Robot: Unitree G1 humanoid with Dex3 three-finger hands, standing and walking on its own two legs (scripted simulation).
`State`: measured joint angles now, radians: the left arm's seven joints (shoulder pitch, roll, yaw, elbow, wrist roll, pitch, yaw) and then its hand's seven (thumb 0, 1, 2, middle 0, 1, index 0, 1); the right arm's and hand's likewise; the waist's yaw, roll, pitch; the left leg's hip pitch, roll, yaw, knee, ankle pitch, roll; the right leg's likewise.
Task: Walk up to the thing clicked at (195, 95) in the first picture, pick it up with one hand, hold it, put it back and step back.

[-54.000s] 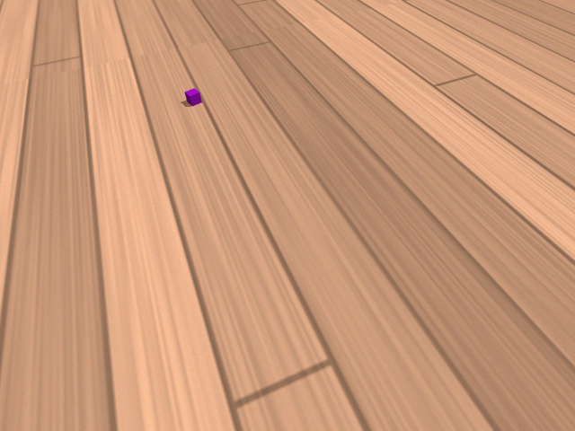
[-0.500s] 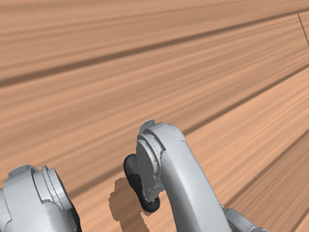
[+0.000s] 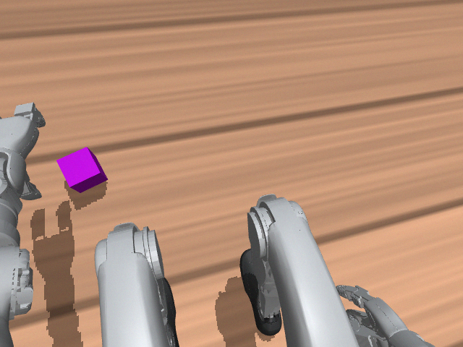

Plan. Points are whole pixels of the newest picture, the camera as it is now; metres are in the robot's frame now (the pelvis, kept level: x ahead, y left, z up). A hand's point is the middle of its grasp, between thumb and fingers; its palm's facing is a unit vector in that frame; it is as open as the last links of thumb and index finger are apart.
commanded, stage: withdraw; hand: left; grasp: from above
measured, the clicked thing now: (83, 170) +0.49 +0.28 -0.33
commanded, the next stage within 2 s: home in 0.32 s
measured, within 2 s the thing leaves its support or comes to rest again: neither
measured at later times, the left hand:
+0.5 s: hand (51, 158) +0.47 +0.28 -0.17, palm faces -0.48 -0.04 -0.88, open 13.8 cm
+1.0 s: hand (4, 229) +0.33 +0.25 +0.02, palm faces -0.26 -0.67 -0.70, open 8.0 cm
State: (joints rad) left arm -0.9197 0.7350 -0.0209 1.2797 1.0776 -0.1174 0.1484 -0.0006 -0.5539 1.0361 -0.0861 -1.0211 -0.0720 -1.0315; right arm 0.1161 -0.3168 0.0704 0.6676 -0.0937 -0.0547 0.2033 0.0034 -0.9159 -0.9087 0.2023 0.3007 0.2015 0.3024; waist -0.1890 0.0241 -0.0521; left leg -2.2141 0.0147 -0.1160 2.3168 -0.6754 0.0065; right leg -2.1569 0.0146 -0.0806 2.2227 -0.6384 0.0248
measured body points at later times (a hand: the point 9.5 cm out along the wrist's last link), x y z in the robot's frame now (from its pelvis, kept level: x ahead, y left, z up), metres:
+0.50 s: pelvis +0.00 +0.00 -0.01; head +0.25 +0.05 +0.37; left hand +0.49 +0.28 -0.12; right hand +0.02 -0.25 -0.12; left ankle +0.08 +0.12 -0.33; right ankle +0.11 -0.12 -0.33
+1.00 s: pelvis +0.02 +0.00 +0.14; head +0.17 +0.05 +0.56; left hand +0.34 +0.29 +0.06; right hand +0.21 -0.26 +0.04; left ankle +0.08 +0.12 -0.33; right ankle +0.11 -0.12 -0.33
